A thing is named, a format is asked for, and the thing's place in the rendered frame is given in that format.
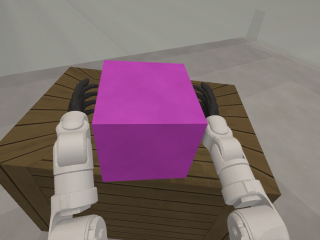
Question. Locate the right robot upper arm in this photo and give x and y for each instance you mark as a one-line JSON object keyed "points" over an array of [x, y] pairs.
{"points": [[256, 223]]}

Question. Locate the left robot upper arm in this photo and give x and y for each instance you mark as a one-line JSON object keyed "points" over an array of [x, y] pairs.
{"points": [[89, 227]]}

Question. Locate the right robot hand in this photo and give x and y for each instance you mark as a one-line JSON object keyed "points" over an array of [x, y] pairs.
{"points": [[209, 104]]}

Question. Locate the robot left forearm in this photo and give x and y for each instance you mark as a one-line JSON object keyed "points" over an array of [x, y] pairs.
{"points": [[73, 166]]}

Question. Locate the carton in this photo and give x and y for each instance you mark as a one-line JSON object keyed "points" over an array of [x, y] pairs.
{"points": [[147, 122]]}

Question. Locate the pedestal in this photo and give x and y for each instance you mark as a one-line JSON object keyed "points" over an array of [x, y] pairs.
{"points": [[190, 208]]}

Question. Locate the robot right forearm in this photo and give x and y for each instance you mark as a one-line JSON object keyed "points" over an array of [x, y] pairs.
{"points": [[239, 186]]}

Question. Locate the left robot hand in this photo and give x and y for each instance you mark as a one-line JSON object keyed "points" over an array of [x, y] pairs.
{"points": [[77, 102]]}

